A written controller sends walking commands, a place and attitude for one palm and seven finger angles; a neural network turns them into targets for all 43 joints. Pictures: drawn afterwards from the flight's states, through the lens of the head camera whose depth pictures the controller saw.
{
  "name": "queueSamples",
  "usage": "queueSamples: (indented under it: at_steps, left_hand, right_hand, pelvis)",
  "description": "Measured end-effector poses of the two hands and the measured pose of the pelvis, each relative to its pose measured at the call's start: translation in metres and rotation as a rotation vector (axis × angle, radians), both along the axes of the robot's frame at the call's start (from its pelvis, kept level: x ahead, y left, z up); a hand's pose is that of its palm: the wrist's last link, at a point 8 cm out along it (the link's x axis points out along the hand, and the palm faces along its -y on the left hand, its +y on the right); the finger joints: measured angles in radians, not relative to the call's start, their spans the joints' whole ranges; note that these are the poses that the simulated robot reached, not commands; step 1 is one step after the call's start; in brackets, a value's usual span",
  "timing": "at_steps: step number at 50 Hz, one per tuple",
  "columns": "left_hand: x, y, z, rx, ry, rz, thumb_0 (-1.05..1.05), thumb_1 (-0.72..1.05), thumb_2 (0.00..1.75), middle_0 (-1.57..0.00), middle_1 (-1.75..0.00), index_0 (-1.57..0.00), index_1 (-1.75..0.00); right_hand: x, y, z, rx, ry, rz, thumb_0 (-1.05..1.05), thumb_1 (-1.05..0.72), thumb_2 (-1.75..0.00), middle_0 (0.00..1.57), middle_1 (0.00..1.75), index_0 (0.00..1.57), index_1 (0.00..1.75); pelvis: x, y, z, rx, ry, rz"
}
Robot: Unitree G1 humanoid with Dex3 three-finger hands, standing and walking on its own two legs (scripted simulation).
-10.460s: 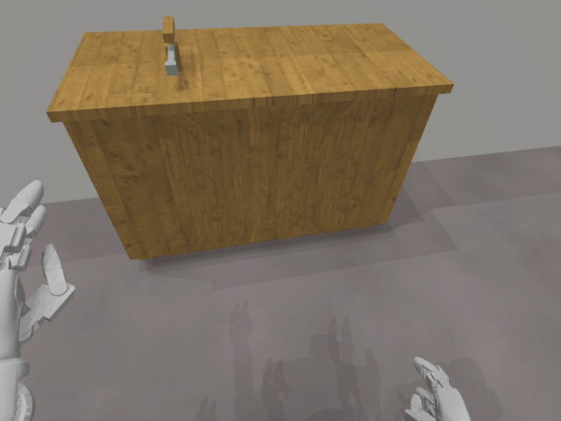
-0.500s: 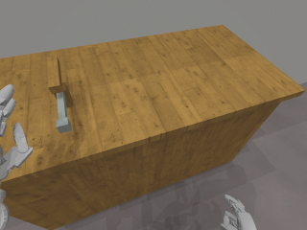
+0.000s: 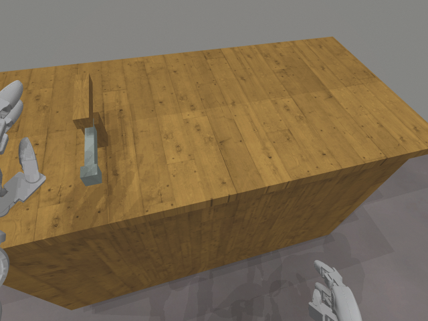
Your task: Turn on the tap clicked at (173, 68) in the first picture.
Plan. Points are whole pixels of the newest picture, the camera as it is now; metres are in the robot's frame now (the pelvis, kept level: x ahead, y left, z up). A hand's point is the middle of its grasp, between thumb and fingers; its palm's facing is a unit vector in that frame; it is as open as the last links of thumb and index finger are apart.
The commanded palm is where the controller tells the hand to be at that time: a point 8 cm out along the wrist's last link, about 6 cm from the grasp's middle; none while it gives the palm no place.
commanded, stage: look again from close up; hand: left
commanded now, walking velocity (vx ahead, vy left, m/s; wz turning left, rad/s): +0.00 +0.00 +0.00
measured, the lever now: (91, 175) +0.32 +0.27 +0.08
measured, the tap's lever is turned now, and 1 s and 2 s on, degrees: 0 0 0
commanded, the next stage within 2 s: turn the palm inward beside the body in 0.24 s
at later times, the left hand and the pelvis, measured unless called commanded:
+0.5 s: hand (22, 178) +0.24 +0.28 +0.19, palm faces +0.38 -0.87 -0.31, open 7.4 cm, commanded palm +0.17 +0.28 +0.17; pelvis -0.01 +0.02 -0.01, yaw -1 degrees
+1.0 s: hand (75, 222) +0.21 +0.22 +0.14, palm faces +0.42 -0.85 -0.33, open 7.4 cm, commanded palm +0.15 +0.27 +0.16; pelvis -0.01 -0.04 -0.01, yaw +1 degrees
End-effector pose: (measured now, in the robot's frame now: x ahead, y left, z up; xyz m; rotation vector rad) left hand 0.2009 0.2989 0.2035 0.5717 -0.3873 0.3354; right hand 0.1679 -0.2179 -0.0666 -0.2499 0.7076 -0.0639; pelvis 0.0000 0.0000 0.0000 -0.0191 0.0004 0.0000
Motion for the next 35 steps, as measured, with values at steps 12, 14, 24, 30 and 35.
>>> queueSamples:
  at_steps: [12, 14, 24, 30, 35]
  left_hand:
    - [0.008, -0.016, -0.026, -0.113, 0.077, -0.105, 0.01, 0.89, 0.9, -0.21, -0.3, -0.21, -0.3]
    - [0.002, -0.011, -0.034, -0.116, 0.112, -0.096, 0.01, 0.89, 0.9, -0.21, -0.3, -0.21, -0.3]
    - [-0.003, 0.03, 0.003, -0.163, 0.011, -0.008, 0.01, 0.89, 0.9, -0.21, -0.3, -0.21, -0.3]
    - [-0.015, -0.026, -0.052, -0.2, 0.263, -0.071, 0.01, 0.9, 0.9, -0.2, -0.3, -0.2, -0.3]
    - [-0.037, -0.035, -0.046, -0.193, 0.127, -0.009, 0.02, 0.89, 0.9, -0.22, -0.3, -0.21, -0.3]
  right_hand:
    - [-0.019, -0.016, 0.001, 0.016, -0.003, -0.031, 0.01, -0.9, -0.9, 0.2, 0.3, 0.2, 0.3]
    - [-0.023, -0.019, 0.0, -0.007, 0.021, -0.036, 0.01, -0.9, -0.9, 0.2, 0.3, 0.2, 0.29]
    - [-0.021, 0.007, -0.013, 0.014, 0.031, 0.087, 0.01, -0.9, -0.9, 0.2, 0.3, 0.2, 0.29]
    - [-0.001, 0.024, 0.001, 0.084, -0.137, 0.064, 0.01, -0.9, -0.9, 0.2, 0.3, 0.2, 0.3]
    - [0.007, 0.025, 0.005, 0.086, -0.184, 0.09, 0.01, -0.9, -0.9, 0.2, 0.3, 0.2, 0.3]
  pelvis:
    - [0.007, 0.008, 0.0, 0.005, 0.031, -0.037]
    - [0.005, 0.009, -0.001, 0.006, 0.029, -0.026]
    - [-0.012, 0.014, -0.005, 0.01, -0.01, -0.013]
    - [-0.019, 0.011, -0.011, 0.026, -0.019, -0.034]
    - [-0.024, -0.004, -0.016, 0.026, -0.018, -0.03]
